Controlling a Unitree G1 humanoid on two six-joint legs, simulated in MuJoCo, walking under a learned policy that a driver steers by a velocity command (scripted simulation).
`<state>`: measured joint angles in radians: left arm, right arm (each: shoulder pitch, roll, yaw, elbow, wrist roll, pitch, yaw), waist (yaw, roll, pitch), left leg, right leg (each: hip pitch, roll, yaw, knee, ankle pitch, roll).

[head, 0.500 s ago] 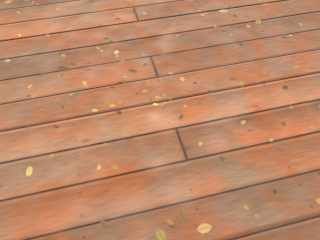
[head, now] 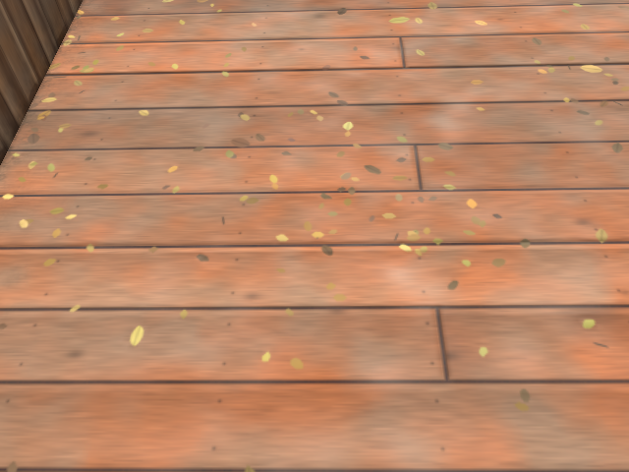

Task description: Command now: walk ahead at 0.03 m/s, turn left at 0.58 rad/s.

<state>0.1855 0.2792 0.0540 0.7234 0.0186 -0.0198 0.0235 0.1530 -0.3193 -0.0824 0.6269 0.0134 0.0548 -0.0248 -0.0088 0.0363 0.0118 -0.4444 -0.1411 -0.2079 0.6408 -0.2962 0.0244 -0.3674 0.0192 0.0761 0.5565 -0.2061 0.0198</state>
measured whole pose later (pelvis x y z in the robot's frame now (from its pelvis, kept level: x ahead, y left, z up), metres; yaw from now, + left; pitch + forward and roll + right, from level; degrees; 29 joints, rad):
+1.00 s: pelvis +0.01 +0.01 +0.01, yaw +23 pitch -1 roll +0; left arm 0.18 0.23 0.03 0.76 0.02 -0.03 0.00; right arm 0.19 -0.24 -0.04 0.74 -0.02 0.03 -0.01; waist -0.01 0.02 0.02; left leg -0.24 -0.05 -0.10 0.52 -0.26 0.00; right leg -0.22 0.00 0.01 0.52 -0.28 0.00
